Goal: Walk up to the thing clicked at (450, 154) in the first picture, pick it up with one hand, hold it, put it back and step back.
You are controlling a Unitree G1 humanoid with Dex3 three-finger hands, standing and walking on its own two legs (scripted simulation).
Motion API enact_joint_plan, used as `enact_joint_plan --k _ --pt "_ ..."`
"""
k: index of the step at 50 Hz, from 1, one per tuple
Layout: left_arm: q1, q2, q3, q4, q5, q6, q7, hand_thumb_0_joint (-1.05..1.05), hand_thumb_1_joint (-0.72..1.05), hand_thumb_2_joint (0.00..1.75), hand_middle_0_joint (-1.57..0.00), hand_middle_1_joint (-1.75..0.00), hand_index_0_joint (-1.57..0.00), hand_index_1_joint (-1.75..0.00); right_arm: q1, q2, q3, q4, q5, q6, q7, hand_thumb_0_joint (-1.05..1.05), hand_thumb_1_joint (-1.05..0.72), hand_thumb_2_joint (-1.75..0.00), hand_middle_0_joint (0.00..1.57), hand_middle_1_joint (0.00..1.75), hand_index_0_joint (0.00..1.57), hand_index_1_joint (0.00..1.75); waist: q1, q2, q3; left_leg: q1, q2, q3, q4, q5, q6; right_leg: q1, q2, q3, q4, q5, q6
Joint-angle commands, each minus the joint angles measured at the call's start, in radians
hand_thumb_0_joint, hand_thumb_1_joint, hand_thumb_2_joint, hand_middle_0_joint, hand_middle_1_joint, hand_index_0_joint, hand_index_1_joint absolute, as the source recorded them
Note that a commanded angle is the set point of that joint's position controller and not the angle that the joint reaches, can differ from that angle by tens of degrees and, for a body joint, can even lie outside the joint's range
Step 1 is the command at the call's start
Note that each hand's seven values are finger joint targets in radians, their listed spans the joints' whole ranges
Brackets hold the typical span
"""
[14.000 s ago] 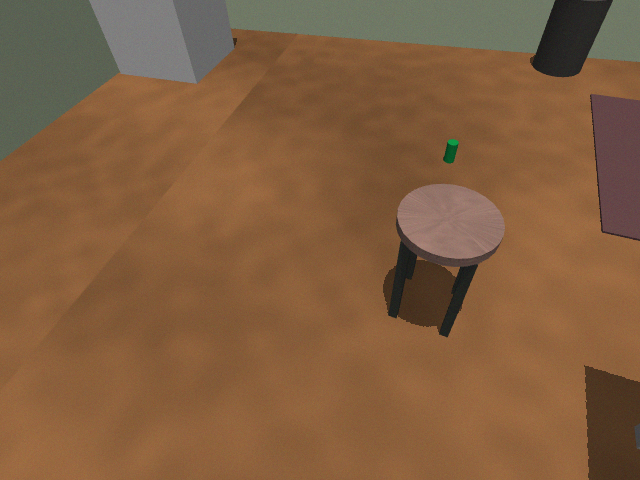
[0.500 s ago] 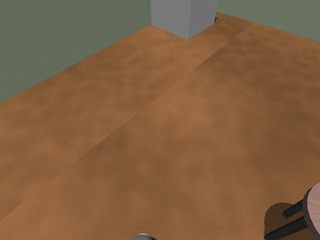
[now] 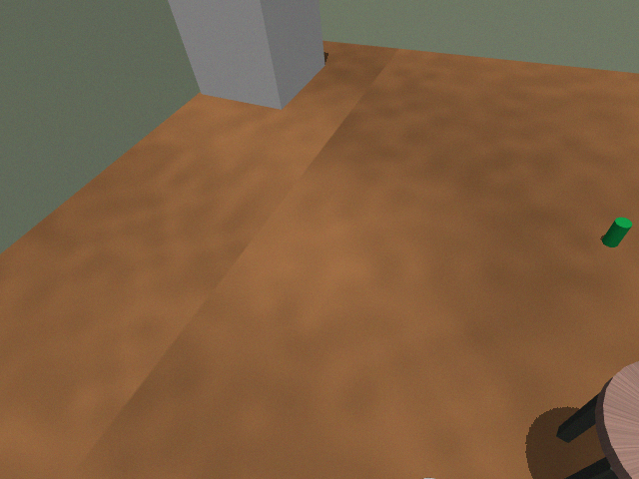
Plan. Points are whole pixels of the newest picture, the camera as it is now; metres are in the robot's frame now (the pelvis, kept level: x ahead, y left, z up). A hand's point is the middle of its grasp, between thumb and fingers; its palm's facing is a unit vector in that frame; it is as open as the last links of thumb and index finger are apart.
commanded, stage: walk up
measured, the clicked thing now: (616, 232) +1.04 -0.94 -0.70
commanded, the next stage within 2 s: stand in 1.14 s
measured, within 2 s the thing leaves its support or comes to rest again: neither
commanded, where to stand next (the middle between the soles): +0.16 +0.05 m, yaw -10 degrees
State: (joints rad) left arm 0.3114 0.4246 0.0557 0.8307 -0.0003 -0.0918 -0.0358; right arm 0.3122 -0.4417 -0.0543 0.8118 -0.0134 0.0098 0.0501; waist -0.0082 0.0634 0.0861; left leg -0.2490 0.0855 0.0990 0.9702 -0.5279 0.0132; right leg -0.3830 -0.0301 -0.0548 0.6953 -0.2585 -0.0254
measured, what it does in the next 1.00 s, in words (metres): walks ahead: left foot, then right foot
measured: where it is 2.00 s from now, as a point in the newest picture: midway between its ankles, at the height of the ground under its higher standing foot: outside the picture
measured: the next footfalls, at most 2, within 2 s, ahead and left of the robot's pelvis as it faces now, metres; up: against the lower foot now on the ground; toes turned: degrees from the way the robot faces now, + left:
left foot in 0.28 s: +0.20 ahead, +0.18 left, +0.00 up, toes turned -5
right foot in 0.54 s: +0.10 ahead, -0.07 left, +0.00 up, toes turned -10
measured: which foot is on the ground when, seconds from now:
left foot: up 0.00-0.26, down 0.28-1.00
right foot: down 0.00-0.30, up 0.32-0.52, down 0.54-1.00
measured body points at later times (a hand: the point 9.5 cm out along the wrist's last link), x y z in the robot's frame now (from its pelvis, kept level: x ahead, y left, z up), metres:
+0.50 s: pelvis +0.08 +0.06 -0.01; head +0.12 +0.07 +0.44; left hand +0.21 +0.37 -0.13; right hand +0.12 -0.26 -0.11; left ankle +0.16 +0.19 -0.72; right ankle +0.06 -0.06 -0.70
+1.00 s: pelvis +0.09 +0.06 +0.02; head +0.10 +0.04 +0.47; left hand +0.25 +0.33 -0.10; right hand +0.11 -0.26 -0.11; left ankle +0.16 +0.18 -0.71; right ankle +0.06 -0.06 -0.72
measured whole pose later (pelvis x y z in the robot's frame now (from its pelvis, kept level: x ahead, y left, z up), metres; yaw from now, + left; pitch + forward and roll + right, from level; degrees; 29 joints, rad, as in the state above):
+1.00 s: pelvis +0.09 +0.06 +0.02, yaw -13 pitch -2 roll +0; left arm 0.11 0.36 0.00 1.05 0.00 -0.01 -0.01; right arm 0.09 -0.38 0.01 1.08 0.00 -0.01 0.02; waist -0.01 0.02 0.07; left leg -0.26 0.08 0.11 0.50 -0.19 -0.02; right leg -0.20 0.01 0.05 0.54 -0.30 0.00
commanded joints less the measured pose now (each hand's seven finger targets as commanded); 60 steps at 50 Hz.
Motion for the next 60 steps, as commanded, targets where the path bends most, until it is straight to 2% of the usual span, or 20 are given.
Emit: enact_joint_plan --k 1,3,10,13,14,15,16,17,20,23,26,27,28,29,32,34,35,40,46,60 --pt "0.11 0.312 0.092 -0.055 -0.017 -0.013 0.048 0.0 0.9 0.9 -0.2 -0.3 -0.2 -0.3 -0.017 -0.189 -0.052 -0.097 0.009 -0.031 -0.019 0.0 -0.9 -0.9 0.2 0.3 0.2 0.3 0.043 -0.178 -0.041 -0.406 0.046 -0.153 0.191 0.063 0.011 0.309 -0.287 0.489 -0.343 0.044 -0.219" --pt "0.094 0.288 0.081 -0.063 -0.012 -0.013 0.049 0.0 0.9 0.9 -0.2 -0.3 -0.2 -0.3 0.016 -0.187 -0.061 -0.074 -0.006 -0.027 -0.011 0.0 -0.9 -0.9 0.2 0.3 0.2 0.3 0.015 -0.194 -0.05 -0.318 0.049 -0.142 0.114 0.126 -0.001 0.209 -0.224 0.361 -0.321 0.153 -0.197" --pt "-0.004 0.247 0.042 -0.093 0.01 0.004 0.058 0.0 0.9 0.9 -0.2 -0.3 -0.2 -0.3 -0.011 -0.134 -0.057 -0.03 0.002 -0.032 -0.022 0.0 -0.9 -0.9 0.2 0.3 0.2 0.3 0.007 -0.254 -0.086 -0.065 -0.004 -0.049 -0.191 0.261 -0.014 -0.003 -0.162 0.195 -0.175 0.401 -0.177" --pt "-0.064 0.218 0.021 -0.102 -0.004 0.035 0.06 0.0 0.9 0.9 -0.2 -0.3 -0.2 -0.3 0.04 -0.159 -0.068 0.011 0.0 -0.047 -0.039 0.0 -0.9 -0.9 0.2 0.3 0.2 0.3 -0.044 -0.161 -0.106 0.109 -0.046 -0.041 -0.347 0.387 0.016 -0.121 -0.1 0.173 0.005 0.218 -0.107" --pt "-0.03 0.169 0.007 -0.102 -0.008 0.044 0.062 0.0 0.9 0.9 -0.2 -0.3 -0.2 -0.3 0.052 -0.213 -0.075 0.011 -0.011 -0.054 -0.045 0.0 -0.9 -0.9 0.2 0.3 0.2 0.3 -0.04 0.006 -0.111 0.104 0.078 -0.212 -0.473 0.401 0.045 -0.15 -0.021 0.127 0.122 0.063 -0.054" --pt "0.016 0.136 -0.006 -0.095 -0.02 0.056 0.066 0.0 0.9 0.9 -0.2 -0.3 -0.2 -0.3 -0.006 -0.27 -0.079 -0.02 -0.01 -0.06 -0.046 0.0 -0.9 -0.9 0.2 0.3 0.2 0.3 -0.01 0.139 -0.109 0.043 0.297 -0.511 -0.608 0.347 0.138 -0.159 0.099 0.1 0.273 -0.216 -0.003" --pt "0.01 0.203 0.012 -0.055 -0.015 0.07 0.08 0.0 0.9 0.9 -0.2 -0.3 -0.2 -0.3 -0.053 -0.306 -0.084 -0.021 0.003 -0.059 -0.044 0.0 -0.9 -0.9 0.2 0.3 0.2 0.3 -0.018 0.142 -0.111 -0.029 0.363 -0.601 -0.628 0.264 0.242 -0.107 0.077 0.173 0.375 -0.362 -0.007" --pt "0.012 0.221 0.017 -0.033 -0.012 0.072 0.079 0.0 0.9 0.9 -0.2 -0.3 -0.2 -0.3 -0.097 -0.276 -0.081 -0.025 0.001 -0.056 -0.049 0.0 -0.9 -0.9 0.2 0.3 0.2 0.3 0.007 0.098 -0.083 -0.061 0.332 -0.527 -0.606 0.24 0.245 -0.106 0.045 0.177 0.406 -0.344 -0.005" --pt "0.031 0.211 0.026 0.015 -0.014 0.066 0.064 0.0 0.9 0.9 -0.2 -0.3 -0.2 -0.3 -0.144 -0.261 -0.067 -0.016 -0.007 -0.048 -0.057 0.0 -0.9 -0.9 0.2 0.3 0.2 0.3 0.021 0.185 -0.068 -0.065 0.232 -0.327 -0.529 0.317 0.193 -0.086 0.011 0.104 0.299 -0.283 -0.008" --pt "0.002 0.182 0.031 0.031 0.005 0.068 0.049 0.0 0.9 0.9 -0.2 -0.3 -0.2 -0.3 -0.134 -0.254 -0.062 -0.009 -0.012 -0.042 -0.057 0.0 -0.9 -0.9 0.2 0.3 0.2 0.3 0.001 0.171 -0.116 -0.05 0.216 -0.284 -0.483 0.363 0.187 0.001 0.034 0.041 0.149 -0.259 -0.002" --pt "0.034 0.176 0.043 0.065 0.021 0.062 0.052 0.0 0.9 0.9 -0.2 -0.3 -0.2 -0.3 -0.169 -0.208 -0.041 -0.013 -0.001 -0.031 -0.053 0.0 -0.9 -0.9 0.2 0.3 0.2 0.3 0.045 0.101 -0.139 -0.119 0.184 -0.211 -0.371 0.373 0.124 0.17 0.052 0.035 -0.126 -0.094 -0.02" --pt "0.022 0.212 0.058 0.06 0.032 0.056 0.056 0.0 0.9 0.9 -0.2 -0.3 -0.2 -0.3 -0.15 -0.163 -0.026 -0.011 0.007 -0.03 -0.054 0.0 -0.9 -0.9 0.2 0.3 0.2 0.3 0.047 -0.01 -0.138 -0.186 0.15 -0.175 -0.275 0.355 0.076 0.207 -0.026 0.197 -0.198 -0.092 -0.051" --pt "-0.06 0.284 0.063 0.03 0.033 0.051 0.054 0.0 0.9 0.9 -0.2 -0.3 -0.2 -0.3 -0.175 -0.115 -0.013 -0.017 0.015 -0.03 -0.055 0.0 -0.9 -0.9 0.2 0.3 0.2 0.3 0.015 -0.185 -0.097 -0.251 0.014 -0.077 -0.202 0.166 0.008 0.121 -0.192 0.487 -0.267 -0.092 -0.137" --pt "-0.138 0.302 0.06 0.015 0.028 0.054 0.049 0.0 0.9 0.9 -0.2 -0.3 -0.2 -0.3 -0.193 -0.158 -0.031 0.008 0.016 -0.027 -0.066 0.0 -0.9 -0.9 0.2 0.3 0.2 0.3 0.003 -0.191 -0.079 -0.114 -0.009 -0.084 -0.138 0.013 0.012 -0.025 -0.26 0.517 -0.259 -0.046 -0.214" --pt "-0.203 0.213 0.024 0.031 0.01 0.054 0.048 0.0 0.9 0.9 -0.2 -0.3 -0.2 -0.3 -0.147 -0.161 -0.027 0.07 0.023 -0.051 -0.06 0.0 -0.9 -0.9 0.2 0.3 0.2 0.3 -0.04 -0.096 -0.092 0.051 0.031 -0.119 -0.377 0.33 0.034 -0.049 -0.107 0.246 -0.13 0.147 -0.082" --pt "-0.149 0.183 0.02 0.064 0.004 0.064 0.041 0.0 0.9 0.9 -0.2 -0.3 -0.2 -0.3 -0.155 -0.213 -0.03 0.08 0.011 -0.061 -0.058 0.0 -0.9 -0.9 0.2 0.3 0.2 0.3 -0.002 -0.054 -0.143 0.016 0.16 -0.292 -0.492 0.276 0.108 0.025 -0.006 0.142 -0.037 0.019 -0.024" --pt "-0.107 0.176 0.014 0.081 0.006 0.067 0.042 0.0 0.9 0.9 -0.2 -0.3 -0.2 -0.3 -0.189 -0.223 -0.028 0.082 0.01 -0.061 -0.055 0.0 -0.9 -0.9 0.2 0.3 0.2 0.3 0.023 -0.033 -0.145 -0.019 0.197 -0.321 -0.512 0.247 0.14 0.068 0.002 0.13 -0.025 -0.06 -0.022" --pt "-0.181 0.194 0.009 0.116 0.002 0.057 0.037 0.0 0.9 0.9 -0.2 -0.3 -0.2 -0.3 -0.247 -0.165 0.002 0.134 0.016 -0.054 -0.051 0.0 -0.9 -0.9 0.2 0.3 0.2 0.3 -0.002 -0.072 -0.076 0.014 0.045 -0.125 -0.468 0.244 0.024 0.041 -0.092 0.28 -0.232 0.034 -0.071" --pt "-0.226 0.179 -0.002 0.163 0.001 0.059 0.039 0.0 0.9 0.9 -0.2 -0.3 -0.2 -0.3 -0.261 -0.152 0.012 0.196 0.019 -0.055 -0.049 0.0 -0.9 -0.9 0.2 0.3 0.2 0.3 -0.001 -0.116 -0.119 0.11 0.063 -0.104 -0.515 0.378 0.026 0.104 -0.08 0.243 -0.289 0.132 -0.037" --pt "-0.295 0.151 -0.009 0.237 0.003 0.056 0.034 0.0 0.9 0.9 -0.2 -0.3 -0.2 -0.3 -0.297 -0.128 0.014 0.273 0.005 -0.05 -0.047 0.0 -0.9 -0.9 0.2 0.3 0.2 0.3 -0.01 -0.074 -0.118 0.174 0.074 -0.105 -0.671 0.388 -0.01 0.195 -0.086 0.213 -0.422 0.131 0.0"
